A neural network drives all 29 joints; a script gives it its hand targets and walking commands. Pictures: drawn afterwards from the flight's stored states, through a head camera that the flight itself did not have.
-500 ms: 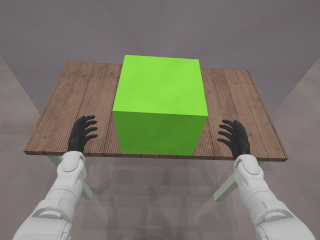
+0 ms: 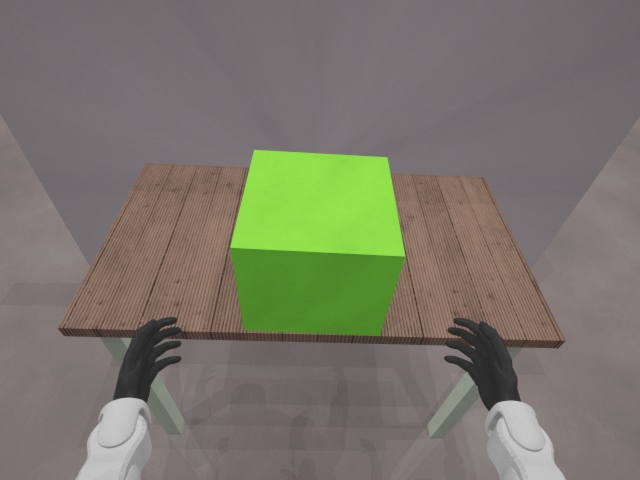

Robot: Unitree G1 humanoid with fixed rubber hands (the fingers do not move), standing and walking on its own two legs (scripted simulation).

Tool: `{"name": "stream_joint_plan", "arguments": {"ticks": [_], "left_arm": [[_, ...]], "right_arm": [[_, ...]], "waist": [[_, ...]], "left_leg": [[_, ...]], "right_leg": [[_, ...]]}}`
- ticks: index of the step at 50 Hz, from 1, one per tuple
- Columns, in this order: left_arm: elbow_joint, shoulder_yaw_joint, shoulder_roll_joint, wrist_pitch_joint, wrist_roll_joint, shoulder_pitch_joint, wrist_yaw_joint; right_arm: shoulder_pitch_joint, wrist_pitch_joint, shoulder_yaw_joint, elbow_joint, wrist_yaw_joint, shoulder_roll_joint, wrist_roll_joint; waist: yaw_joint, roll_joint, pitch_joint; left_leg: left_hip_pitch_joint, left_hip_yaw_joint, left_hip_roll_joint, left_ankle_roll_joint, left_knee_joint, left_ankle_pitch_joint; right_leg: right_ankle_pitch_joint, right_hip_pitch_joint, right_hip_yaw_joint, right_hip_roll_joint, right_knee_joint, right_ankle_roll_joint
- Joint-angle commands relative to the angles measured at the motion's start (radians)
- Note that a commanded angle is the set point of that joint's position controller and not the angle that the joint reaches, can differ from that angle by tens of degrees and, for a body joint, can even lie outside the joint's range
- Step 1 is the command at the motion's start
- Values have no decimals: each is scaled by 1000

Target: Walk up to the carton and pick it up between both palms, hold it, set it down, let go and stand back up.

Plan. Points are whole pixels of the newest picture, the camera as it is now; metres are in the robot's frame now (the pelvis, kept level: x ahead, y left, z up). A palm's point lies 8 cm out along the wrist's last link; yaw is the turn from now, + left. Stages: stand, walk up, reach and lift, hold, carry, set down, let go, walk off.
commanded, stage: set down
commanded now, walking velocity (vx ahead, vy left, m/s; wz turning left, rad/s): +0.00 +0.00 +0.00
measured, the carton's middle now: (316, 242) +0.51 +0.00 -0.02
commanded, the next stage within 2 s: let go in 1.92 s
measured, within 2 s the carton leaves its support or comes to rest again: neither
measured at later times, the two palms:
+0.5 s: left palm (137, 413) +0.21 +0.23 -0.03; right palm (500, 416) +0.21 -0.23 -0.01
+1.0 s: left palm (135, 416) +0.22 +0.23 -0.04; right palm (496, 426) +0.20 -0.23 -0.03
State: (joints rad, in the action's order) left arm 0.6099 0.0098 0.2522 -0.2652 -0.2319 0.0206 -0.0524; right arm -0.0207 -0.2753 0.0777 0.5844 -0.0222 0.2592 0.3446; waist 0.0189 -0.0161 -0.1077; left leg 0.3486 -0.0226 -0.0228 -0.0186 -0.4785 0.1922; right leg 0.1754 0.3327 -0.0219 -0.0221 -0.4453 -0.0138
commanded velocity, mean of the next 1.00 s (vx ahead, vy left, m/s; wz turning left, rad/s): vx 0.00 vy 0.00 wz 0.00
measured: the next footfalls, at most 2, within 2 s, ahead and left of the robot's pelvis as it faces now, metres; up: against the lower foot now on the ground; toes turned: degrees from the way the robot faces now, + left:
none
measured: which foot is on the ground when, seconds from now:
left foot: down 0.00-1.00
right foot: down 0.00-1.00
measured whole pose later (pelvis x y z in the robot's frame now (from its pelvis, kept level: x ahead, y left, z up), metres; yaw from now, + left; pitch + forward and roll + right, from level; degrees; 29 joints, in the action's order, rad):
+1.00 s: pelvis +0.03 +0.00 +0.01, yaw +0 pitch +2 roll +0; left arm 0.43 0.00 0.25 -0.06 -0.14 0.21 -0.02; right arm -0.23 -0.20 0.04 0.48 0.00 0.23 0.16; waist 0.02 -0.02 -0.04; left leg 0.25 -0.02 -0.02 -0.02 -0.40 0.20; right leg 0.19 0.24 -0.02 -0.02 -0.38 -0.01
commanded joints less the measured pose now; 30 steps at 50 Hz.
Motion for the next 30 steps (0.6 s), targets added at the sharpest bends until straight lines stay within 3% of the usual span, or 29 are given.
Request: {"name": "stream_joint_plan", "arguments": {"ticks": [1,2,3,4,5,8,9,10,11,12,13,14,15,17,18,20,21,23,24,25,26,28,29,30], "left_arm": [[-377,-39,159,-37,-9,-87,-5],[-339,-26,125,-15,4,-22,3],[-394,-38,112,-16,14,34,-3],[-372,-55,156,-7,7,-106,-13],[-392,-32,119,14,38,-21,-15],[-421,-21,122,37,27,3,-19],[-349,-5,89,57,43,112,-8],[-444,-23,104,44,38,72,-17],[-457,-11,107,48,50,72,-11],[-421,8,89,71,51,79,-12],[-417,-7,86,76,59,115,-2],[-416,-7,94,73,63,101,3],[-489,-18,110,66,56,120,-1],[-483,-46,116,59,61,157,-3],[-480,-28,109,58,45,142,2],[-461,-25,112,65,55,133,5],[-363,-21,101,79,77,122,12],[-416,-31,113,77,87,114,0],[-447,-34,119,67,68,99,1],[-392,-42,123,77,84,130,11],[-443,-48,138,67,62,102,9],[-412,-52,146,78,66,117,7],[-439,-37,125,71,74,142,-8],[-473,-15,117,70,55,124,-4]], "right_arm": [[62,-29,-43,-312,18,35,-57],[-7,-15,-60,-253,13,51,-60],[-71,-12,-54,-273,4,56,-42],[67,-9,-67,-309,6,74,-44],[-35,6,-82,-211,1,64,-59],[-39,4,-94,-332,3,70,-88],[-130,17,-84,-252,-3,63,-84],[-92,9,-76,-370,-4,55,-72],[-126,15,-81,-336,-3,44,-84],[-103,26,-96,-315,-6,66,-95],[-148,34,-71,-295,-2,33,-93],[-149,37,-55,-338,-1,28,-91],[-173,34,-70,-385,3,27,-92],[-191,19,-66,-394,-1,30,-100],[-178,20,-84,-423,3,44,-115],[-184,31,-68,-400,8,6,-128],[-165,31,-86,-325,6,19,-154],[-160,32,-85,-316,0,20,-149],[-146,18,-86,-366,5,-4,-149],[-188,26,-69,-312,10,-4,-143],[-158,22,-84,-341,12,-14,-150],[-148,20,-93,-334,11,0,-167],[-165,12,-88,-310,0,8,-149],[-162,13,-106,-344,6,-1,-157]], "waist": [[-54,-49,-63],[-20,-28,-15],[-48,-1,-45],[-67,12,-61],[-54,85,-10],[-43,-8,0],[-39,-16,38],[-59,-7,-8],[-41,25,-7],[-28,18,28],[-50,17,53],[-46,24,46],[-53,5,36],[-84,-8,1],[-54,-23,37],[-55,-22,39],[-44,-23,62],[-59,39,41],[-59,-12,-9],[-44,16,15],[-63,-3,-16],[-63,-16,-4],[-61,24,-21],[-50,18,-30]], "left_leg": [[-187,69,61,9,127,-14],[-216,60,51,0,149,-41],[-250,59,42,-6,160,-68],[-219,62,46,-5,164,8],[-250,50,26,-18,183,13],[-224,58,34,2,180,16],[-276,62,37,0,182,-38],[-285,75,44,-7,167,-85],[-289,74,48,-11,155,-90],[-298,64,38,-16,172,-74],[-290,72,43,-12,171,-94],[-277,83,54,-9,169,-78],[-281,74,50,-12,171,-124],[-286,82,48,-16,156,-168],[-270,88,54,-17,150,-138],[-266,84,48,-10,156,-93],[-254,79,49,-11,168,-62],[-291,78,39,-20,175,-84],[-261,80,45,-9,150,-90],[-268,87,55,-11,154,-86],[-241,85,53,-4,150,-87],[-264,76,42,1,165,-82],[-301,69,32,-16,154,-124],[-305,76,33,-22,152,-113]], "right_leg": [[123,-215,88,32,125,1],[91,-208,72,27,141,-7],[68,-212,66,18,135,-7],[140,-175,73,23,136,-6],[133,-184,59,10,137,-19],[123,-187,71,14,155,-12],[92,-199,77,14,167,-17],[66,-189,60,12,161,-14],[66,-194,76,19,167,-13],[69,-169,67,14,176,-17],[67,-178,79,21,176,-13],[75,-183,86,31,178,-6],[40,-181,84,27,173,-10],[8,-214,67,19,158,-3],[13,-193,66,27,160,7],[25,-205,76,35,149,7],[60,-191,68,35,160,6],[50,-183,65,31,162,-6],[20,-217,63,34,144,7],[11,-232,67,34,157,2],[4,-229,78,38,148,9],[14,-217,73,33,150,4],[-21,-202,54,14,138,-9],[6,-195,45,15,145,1]]}}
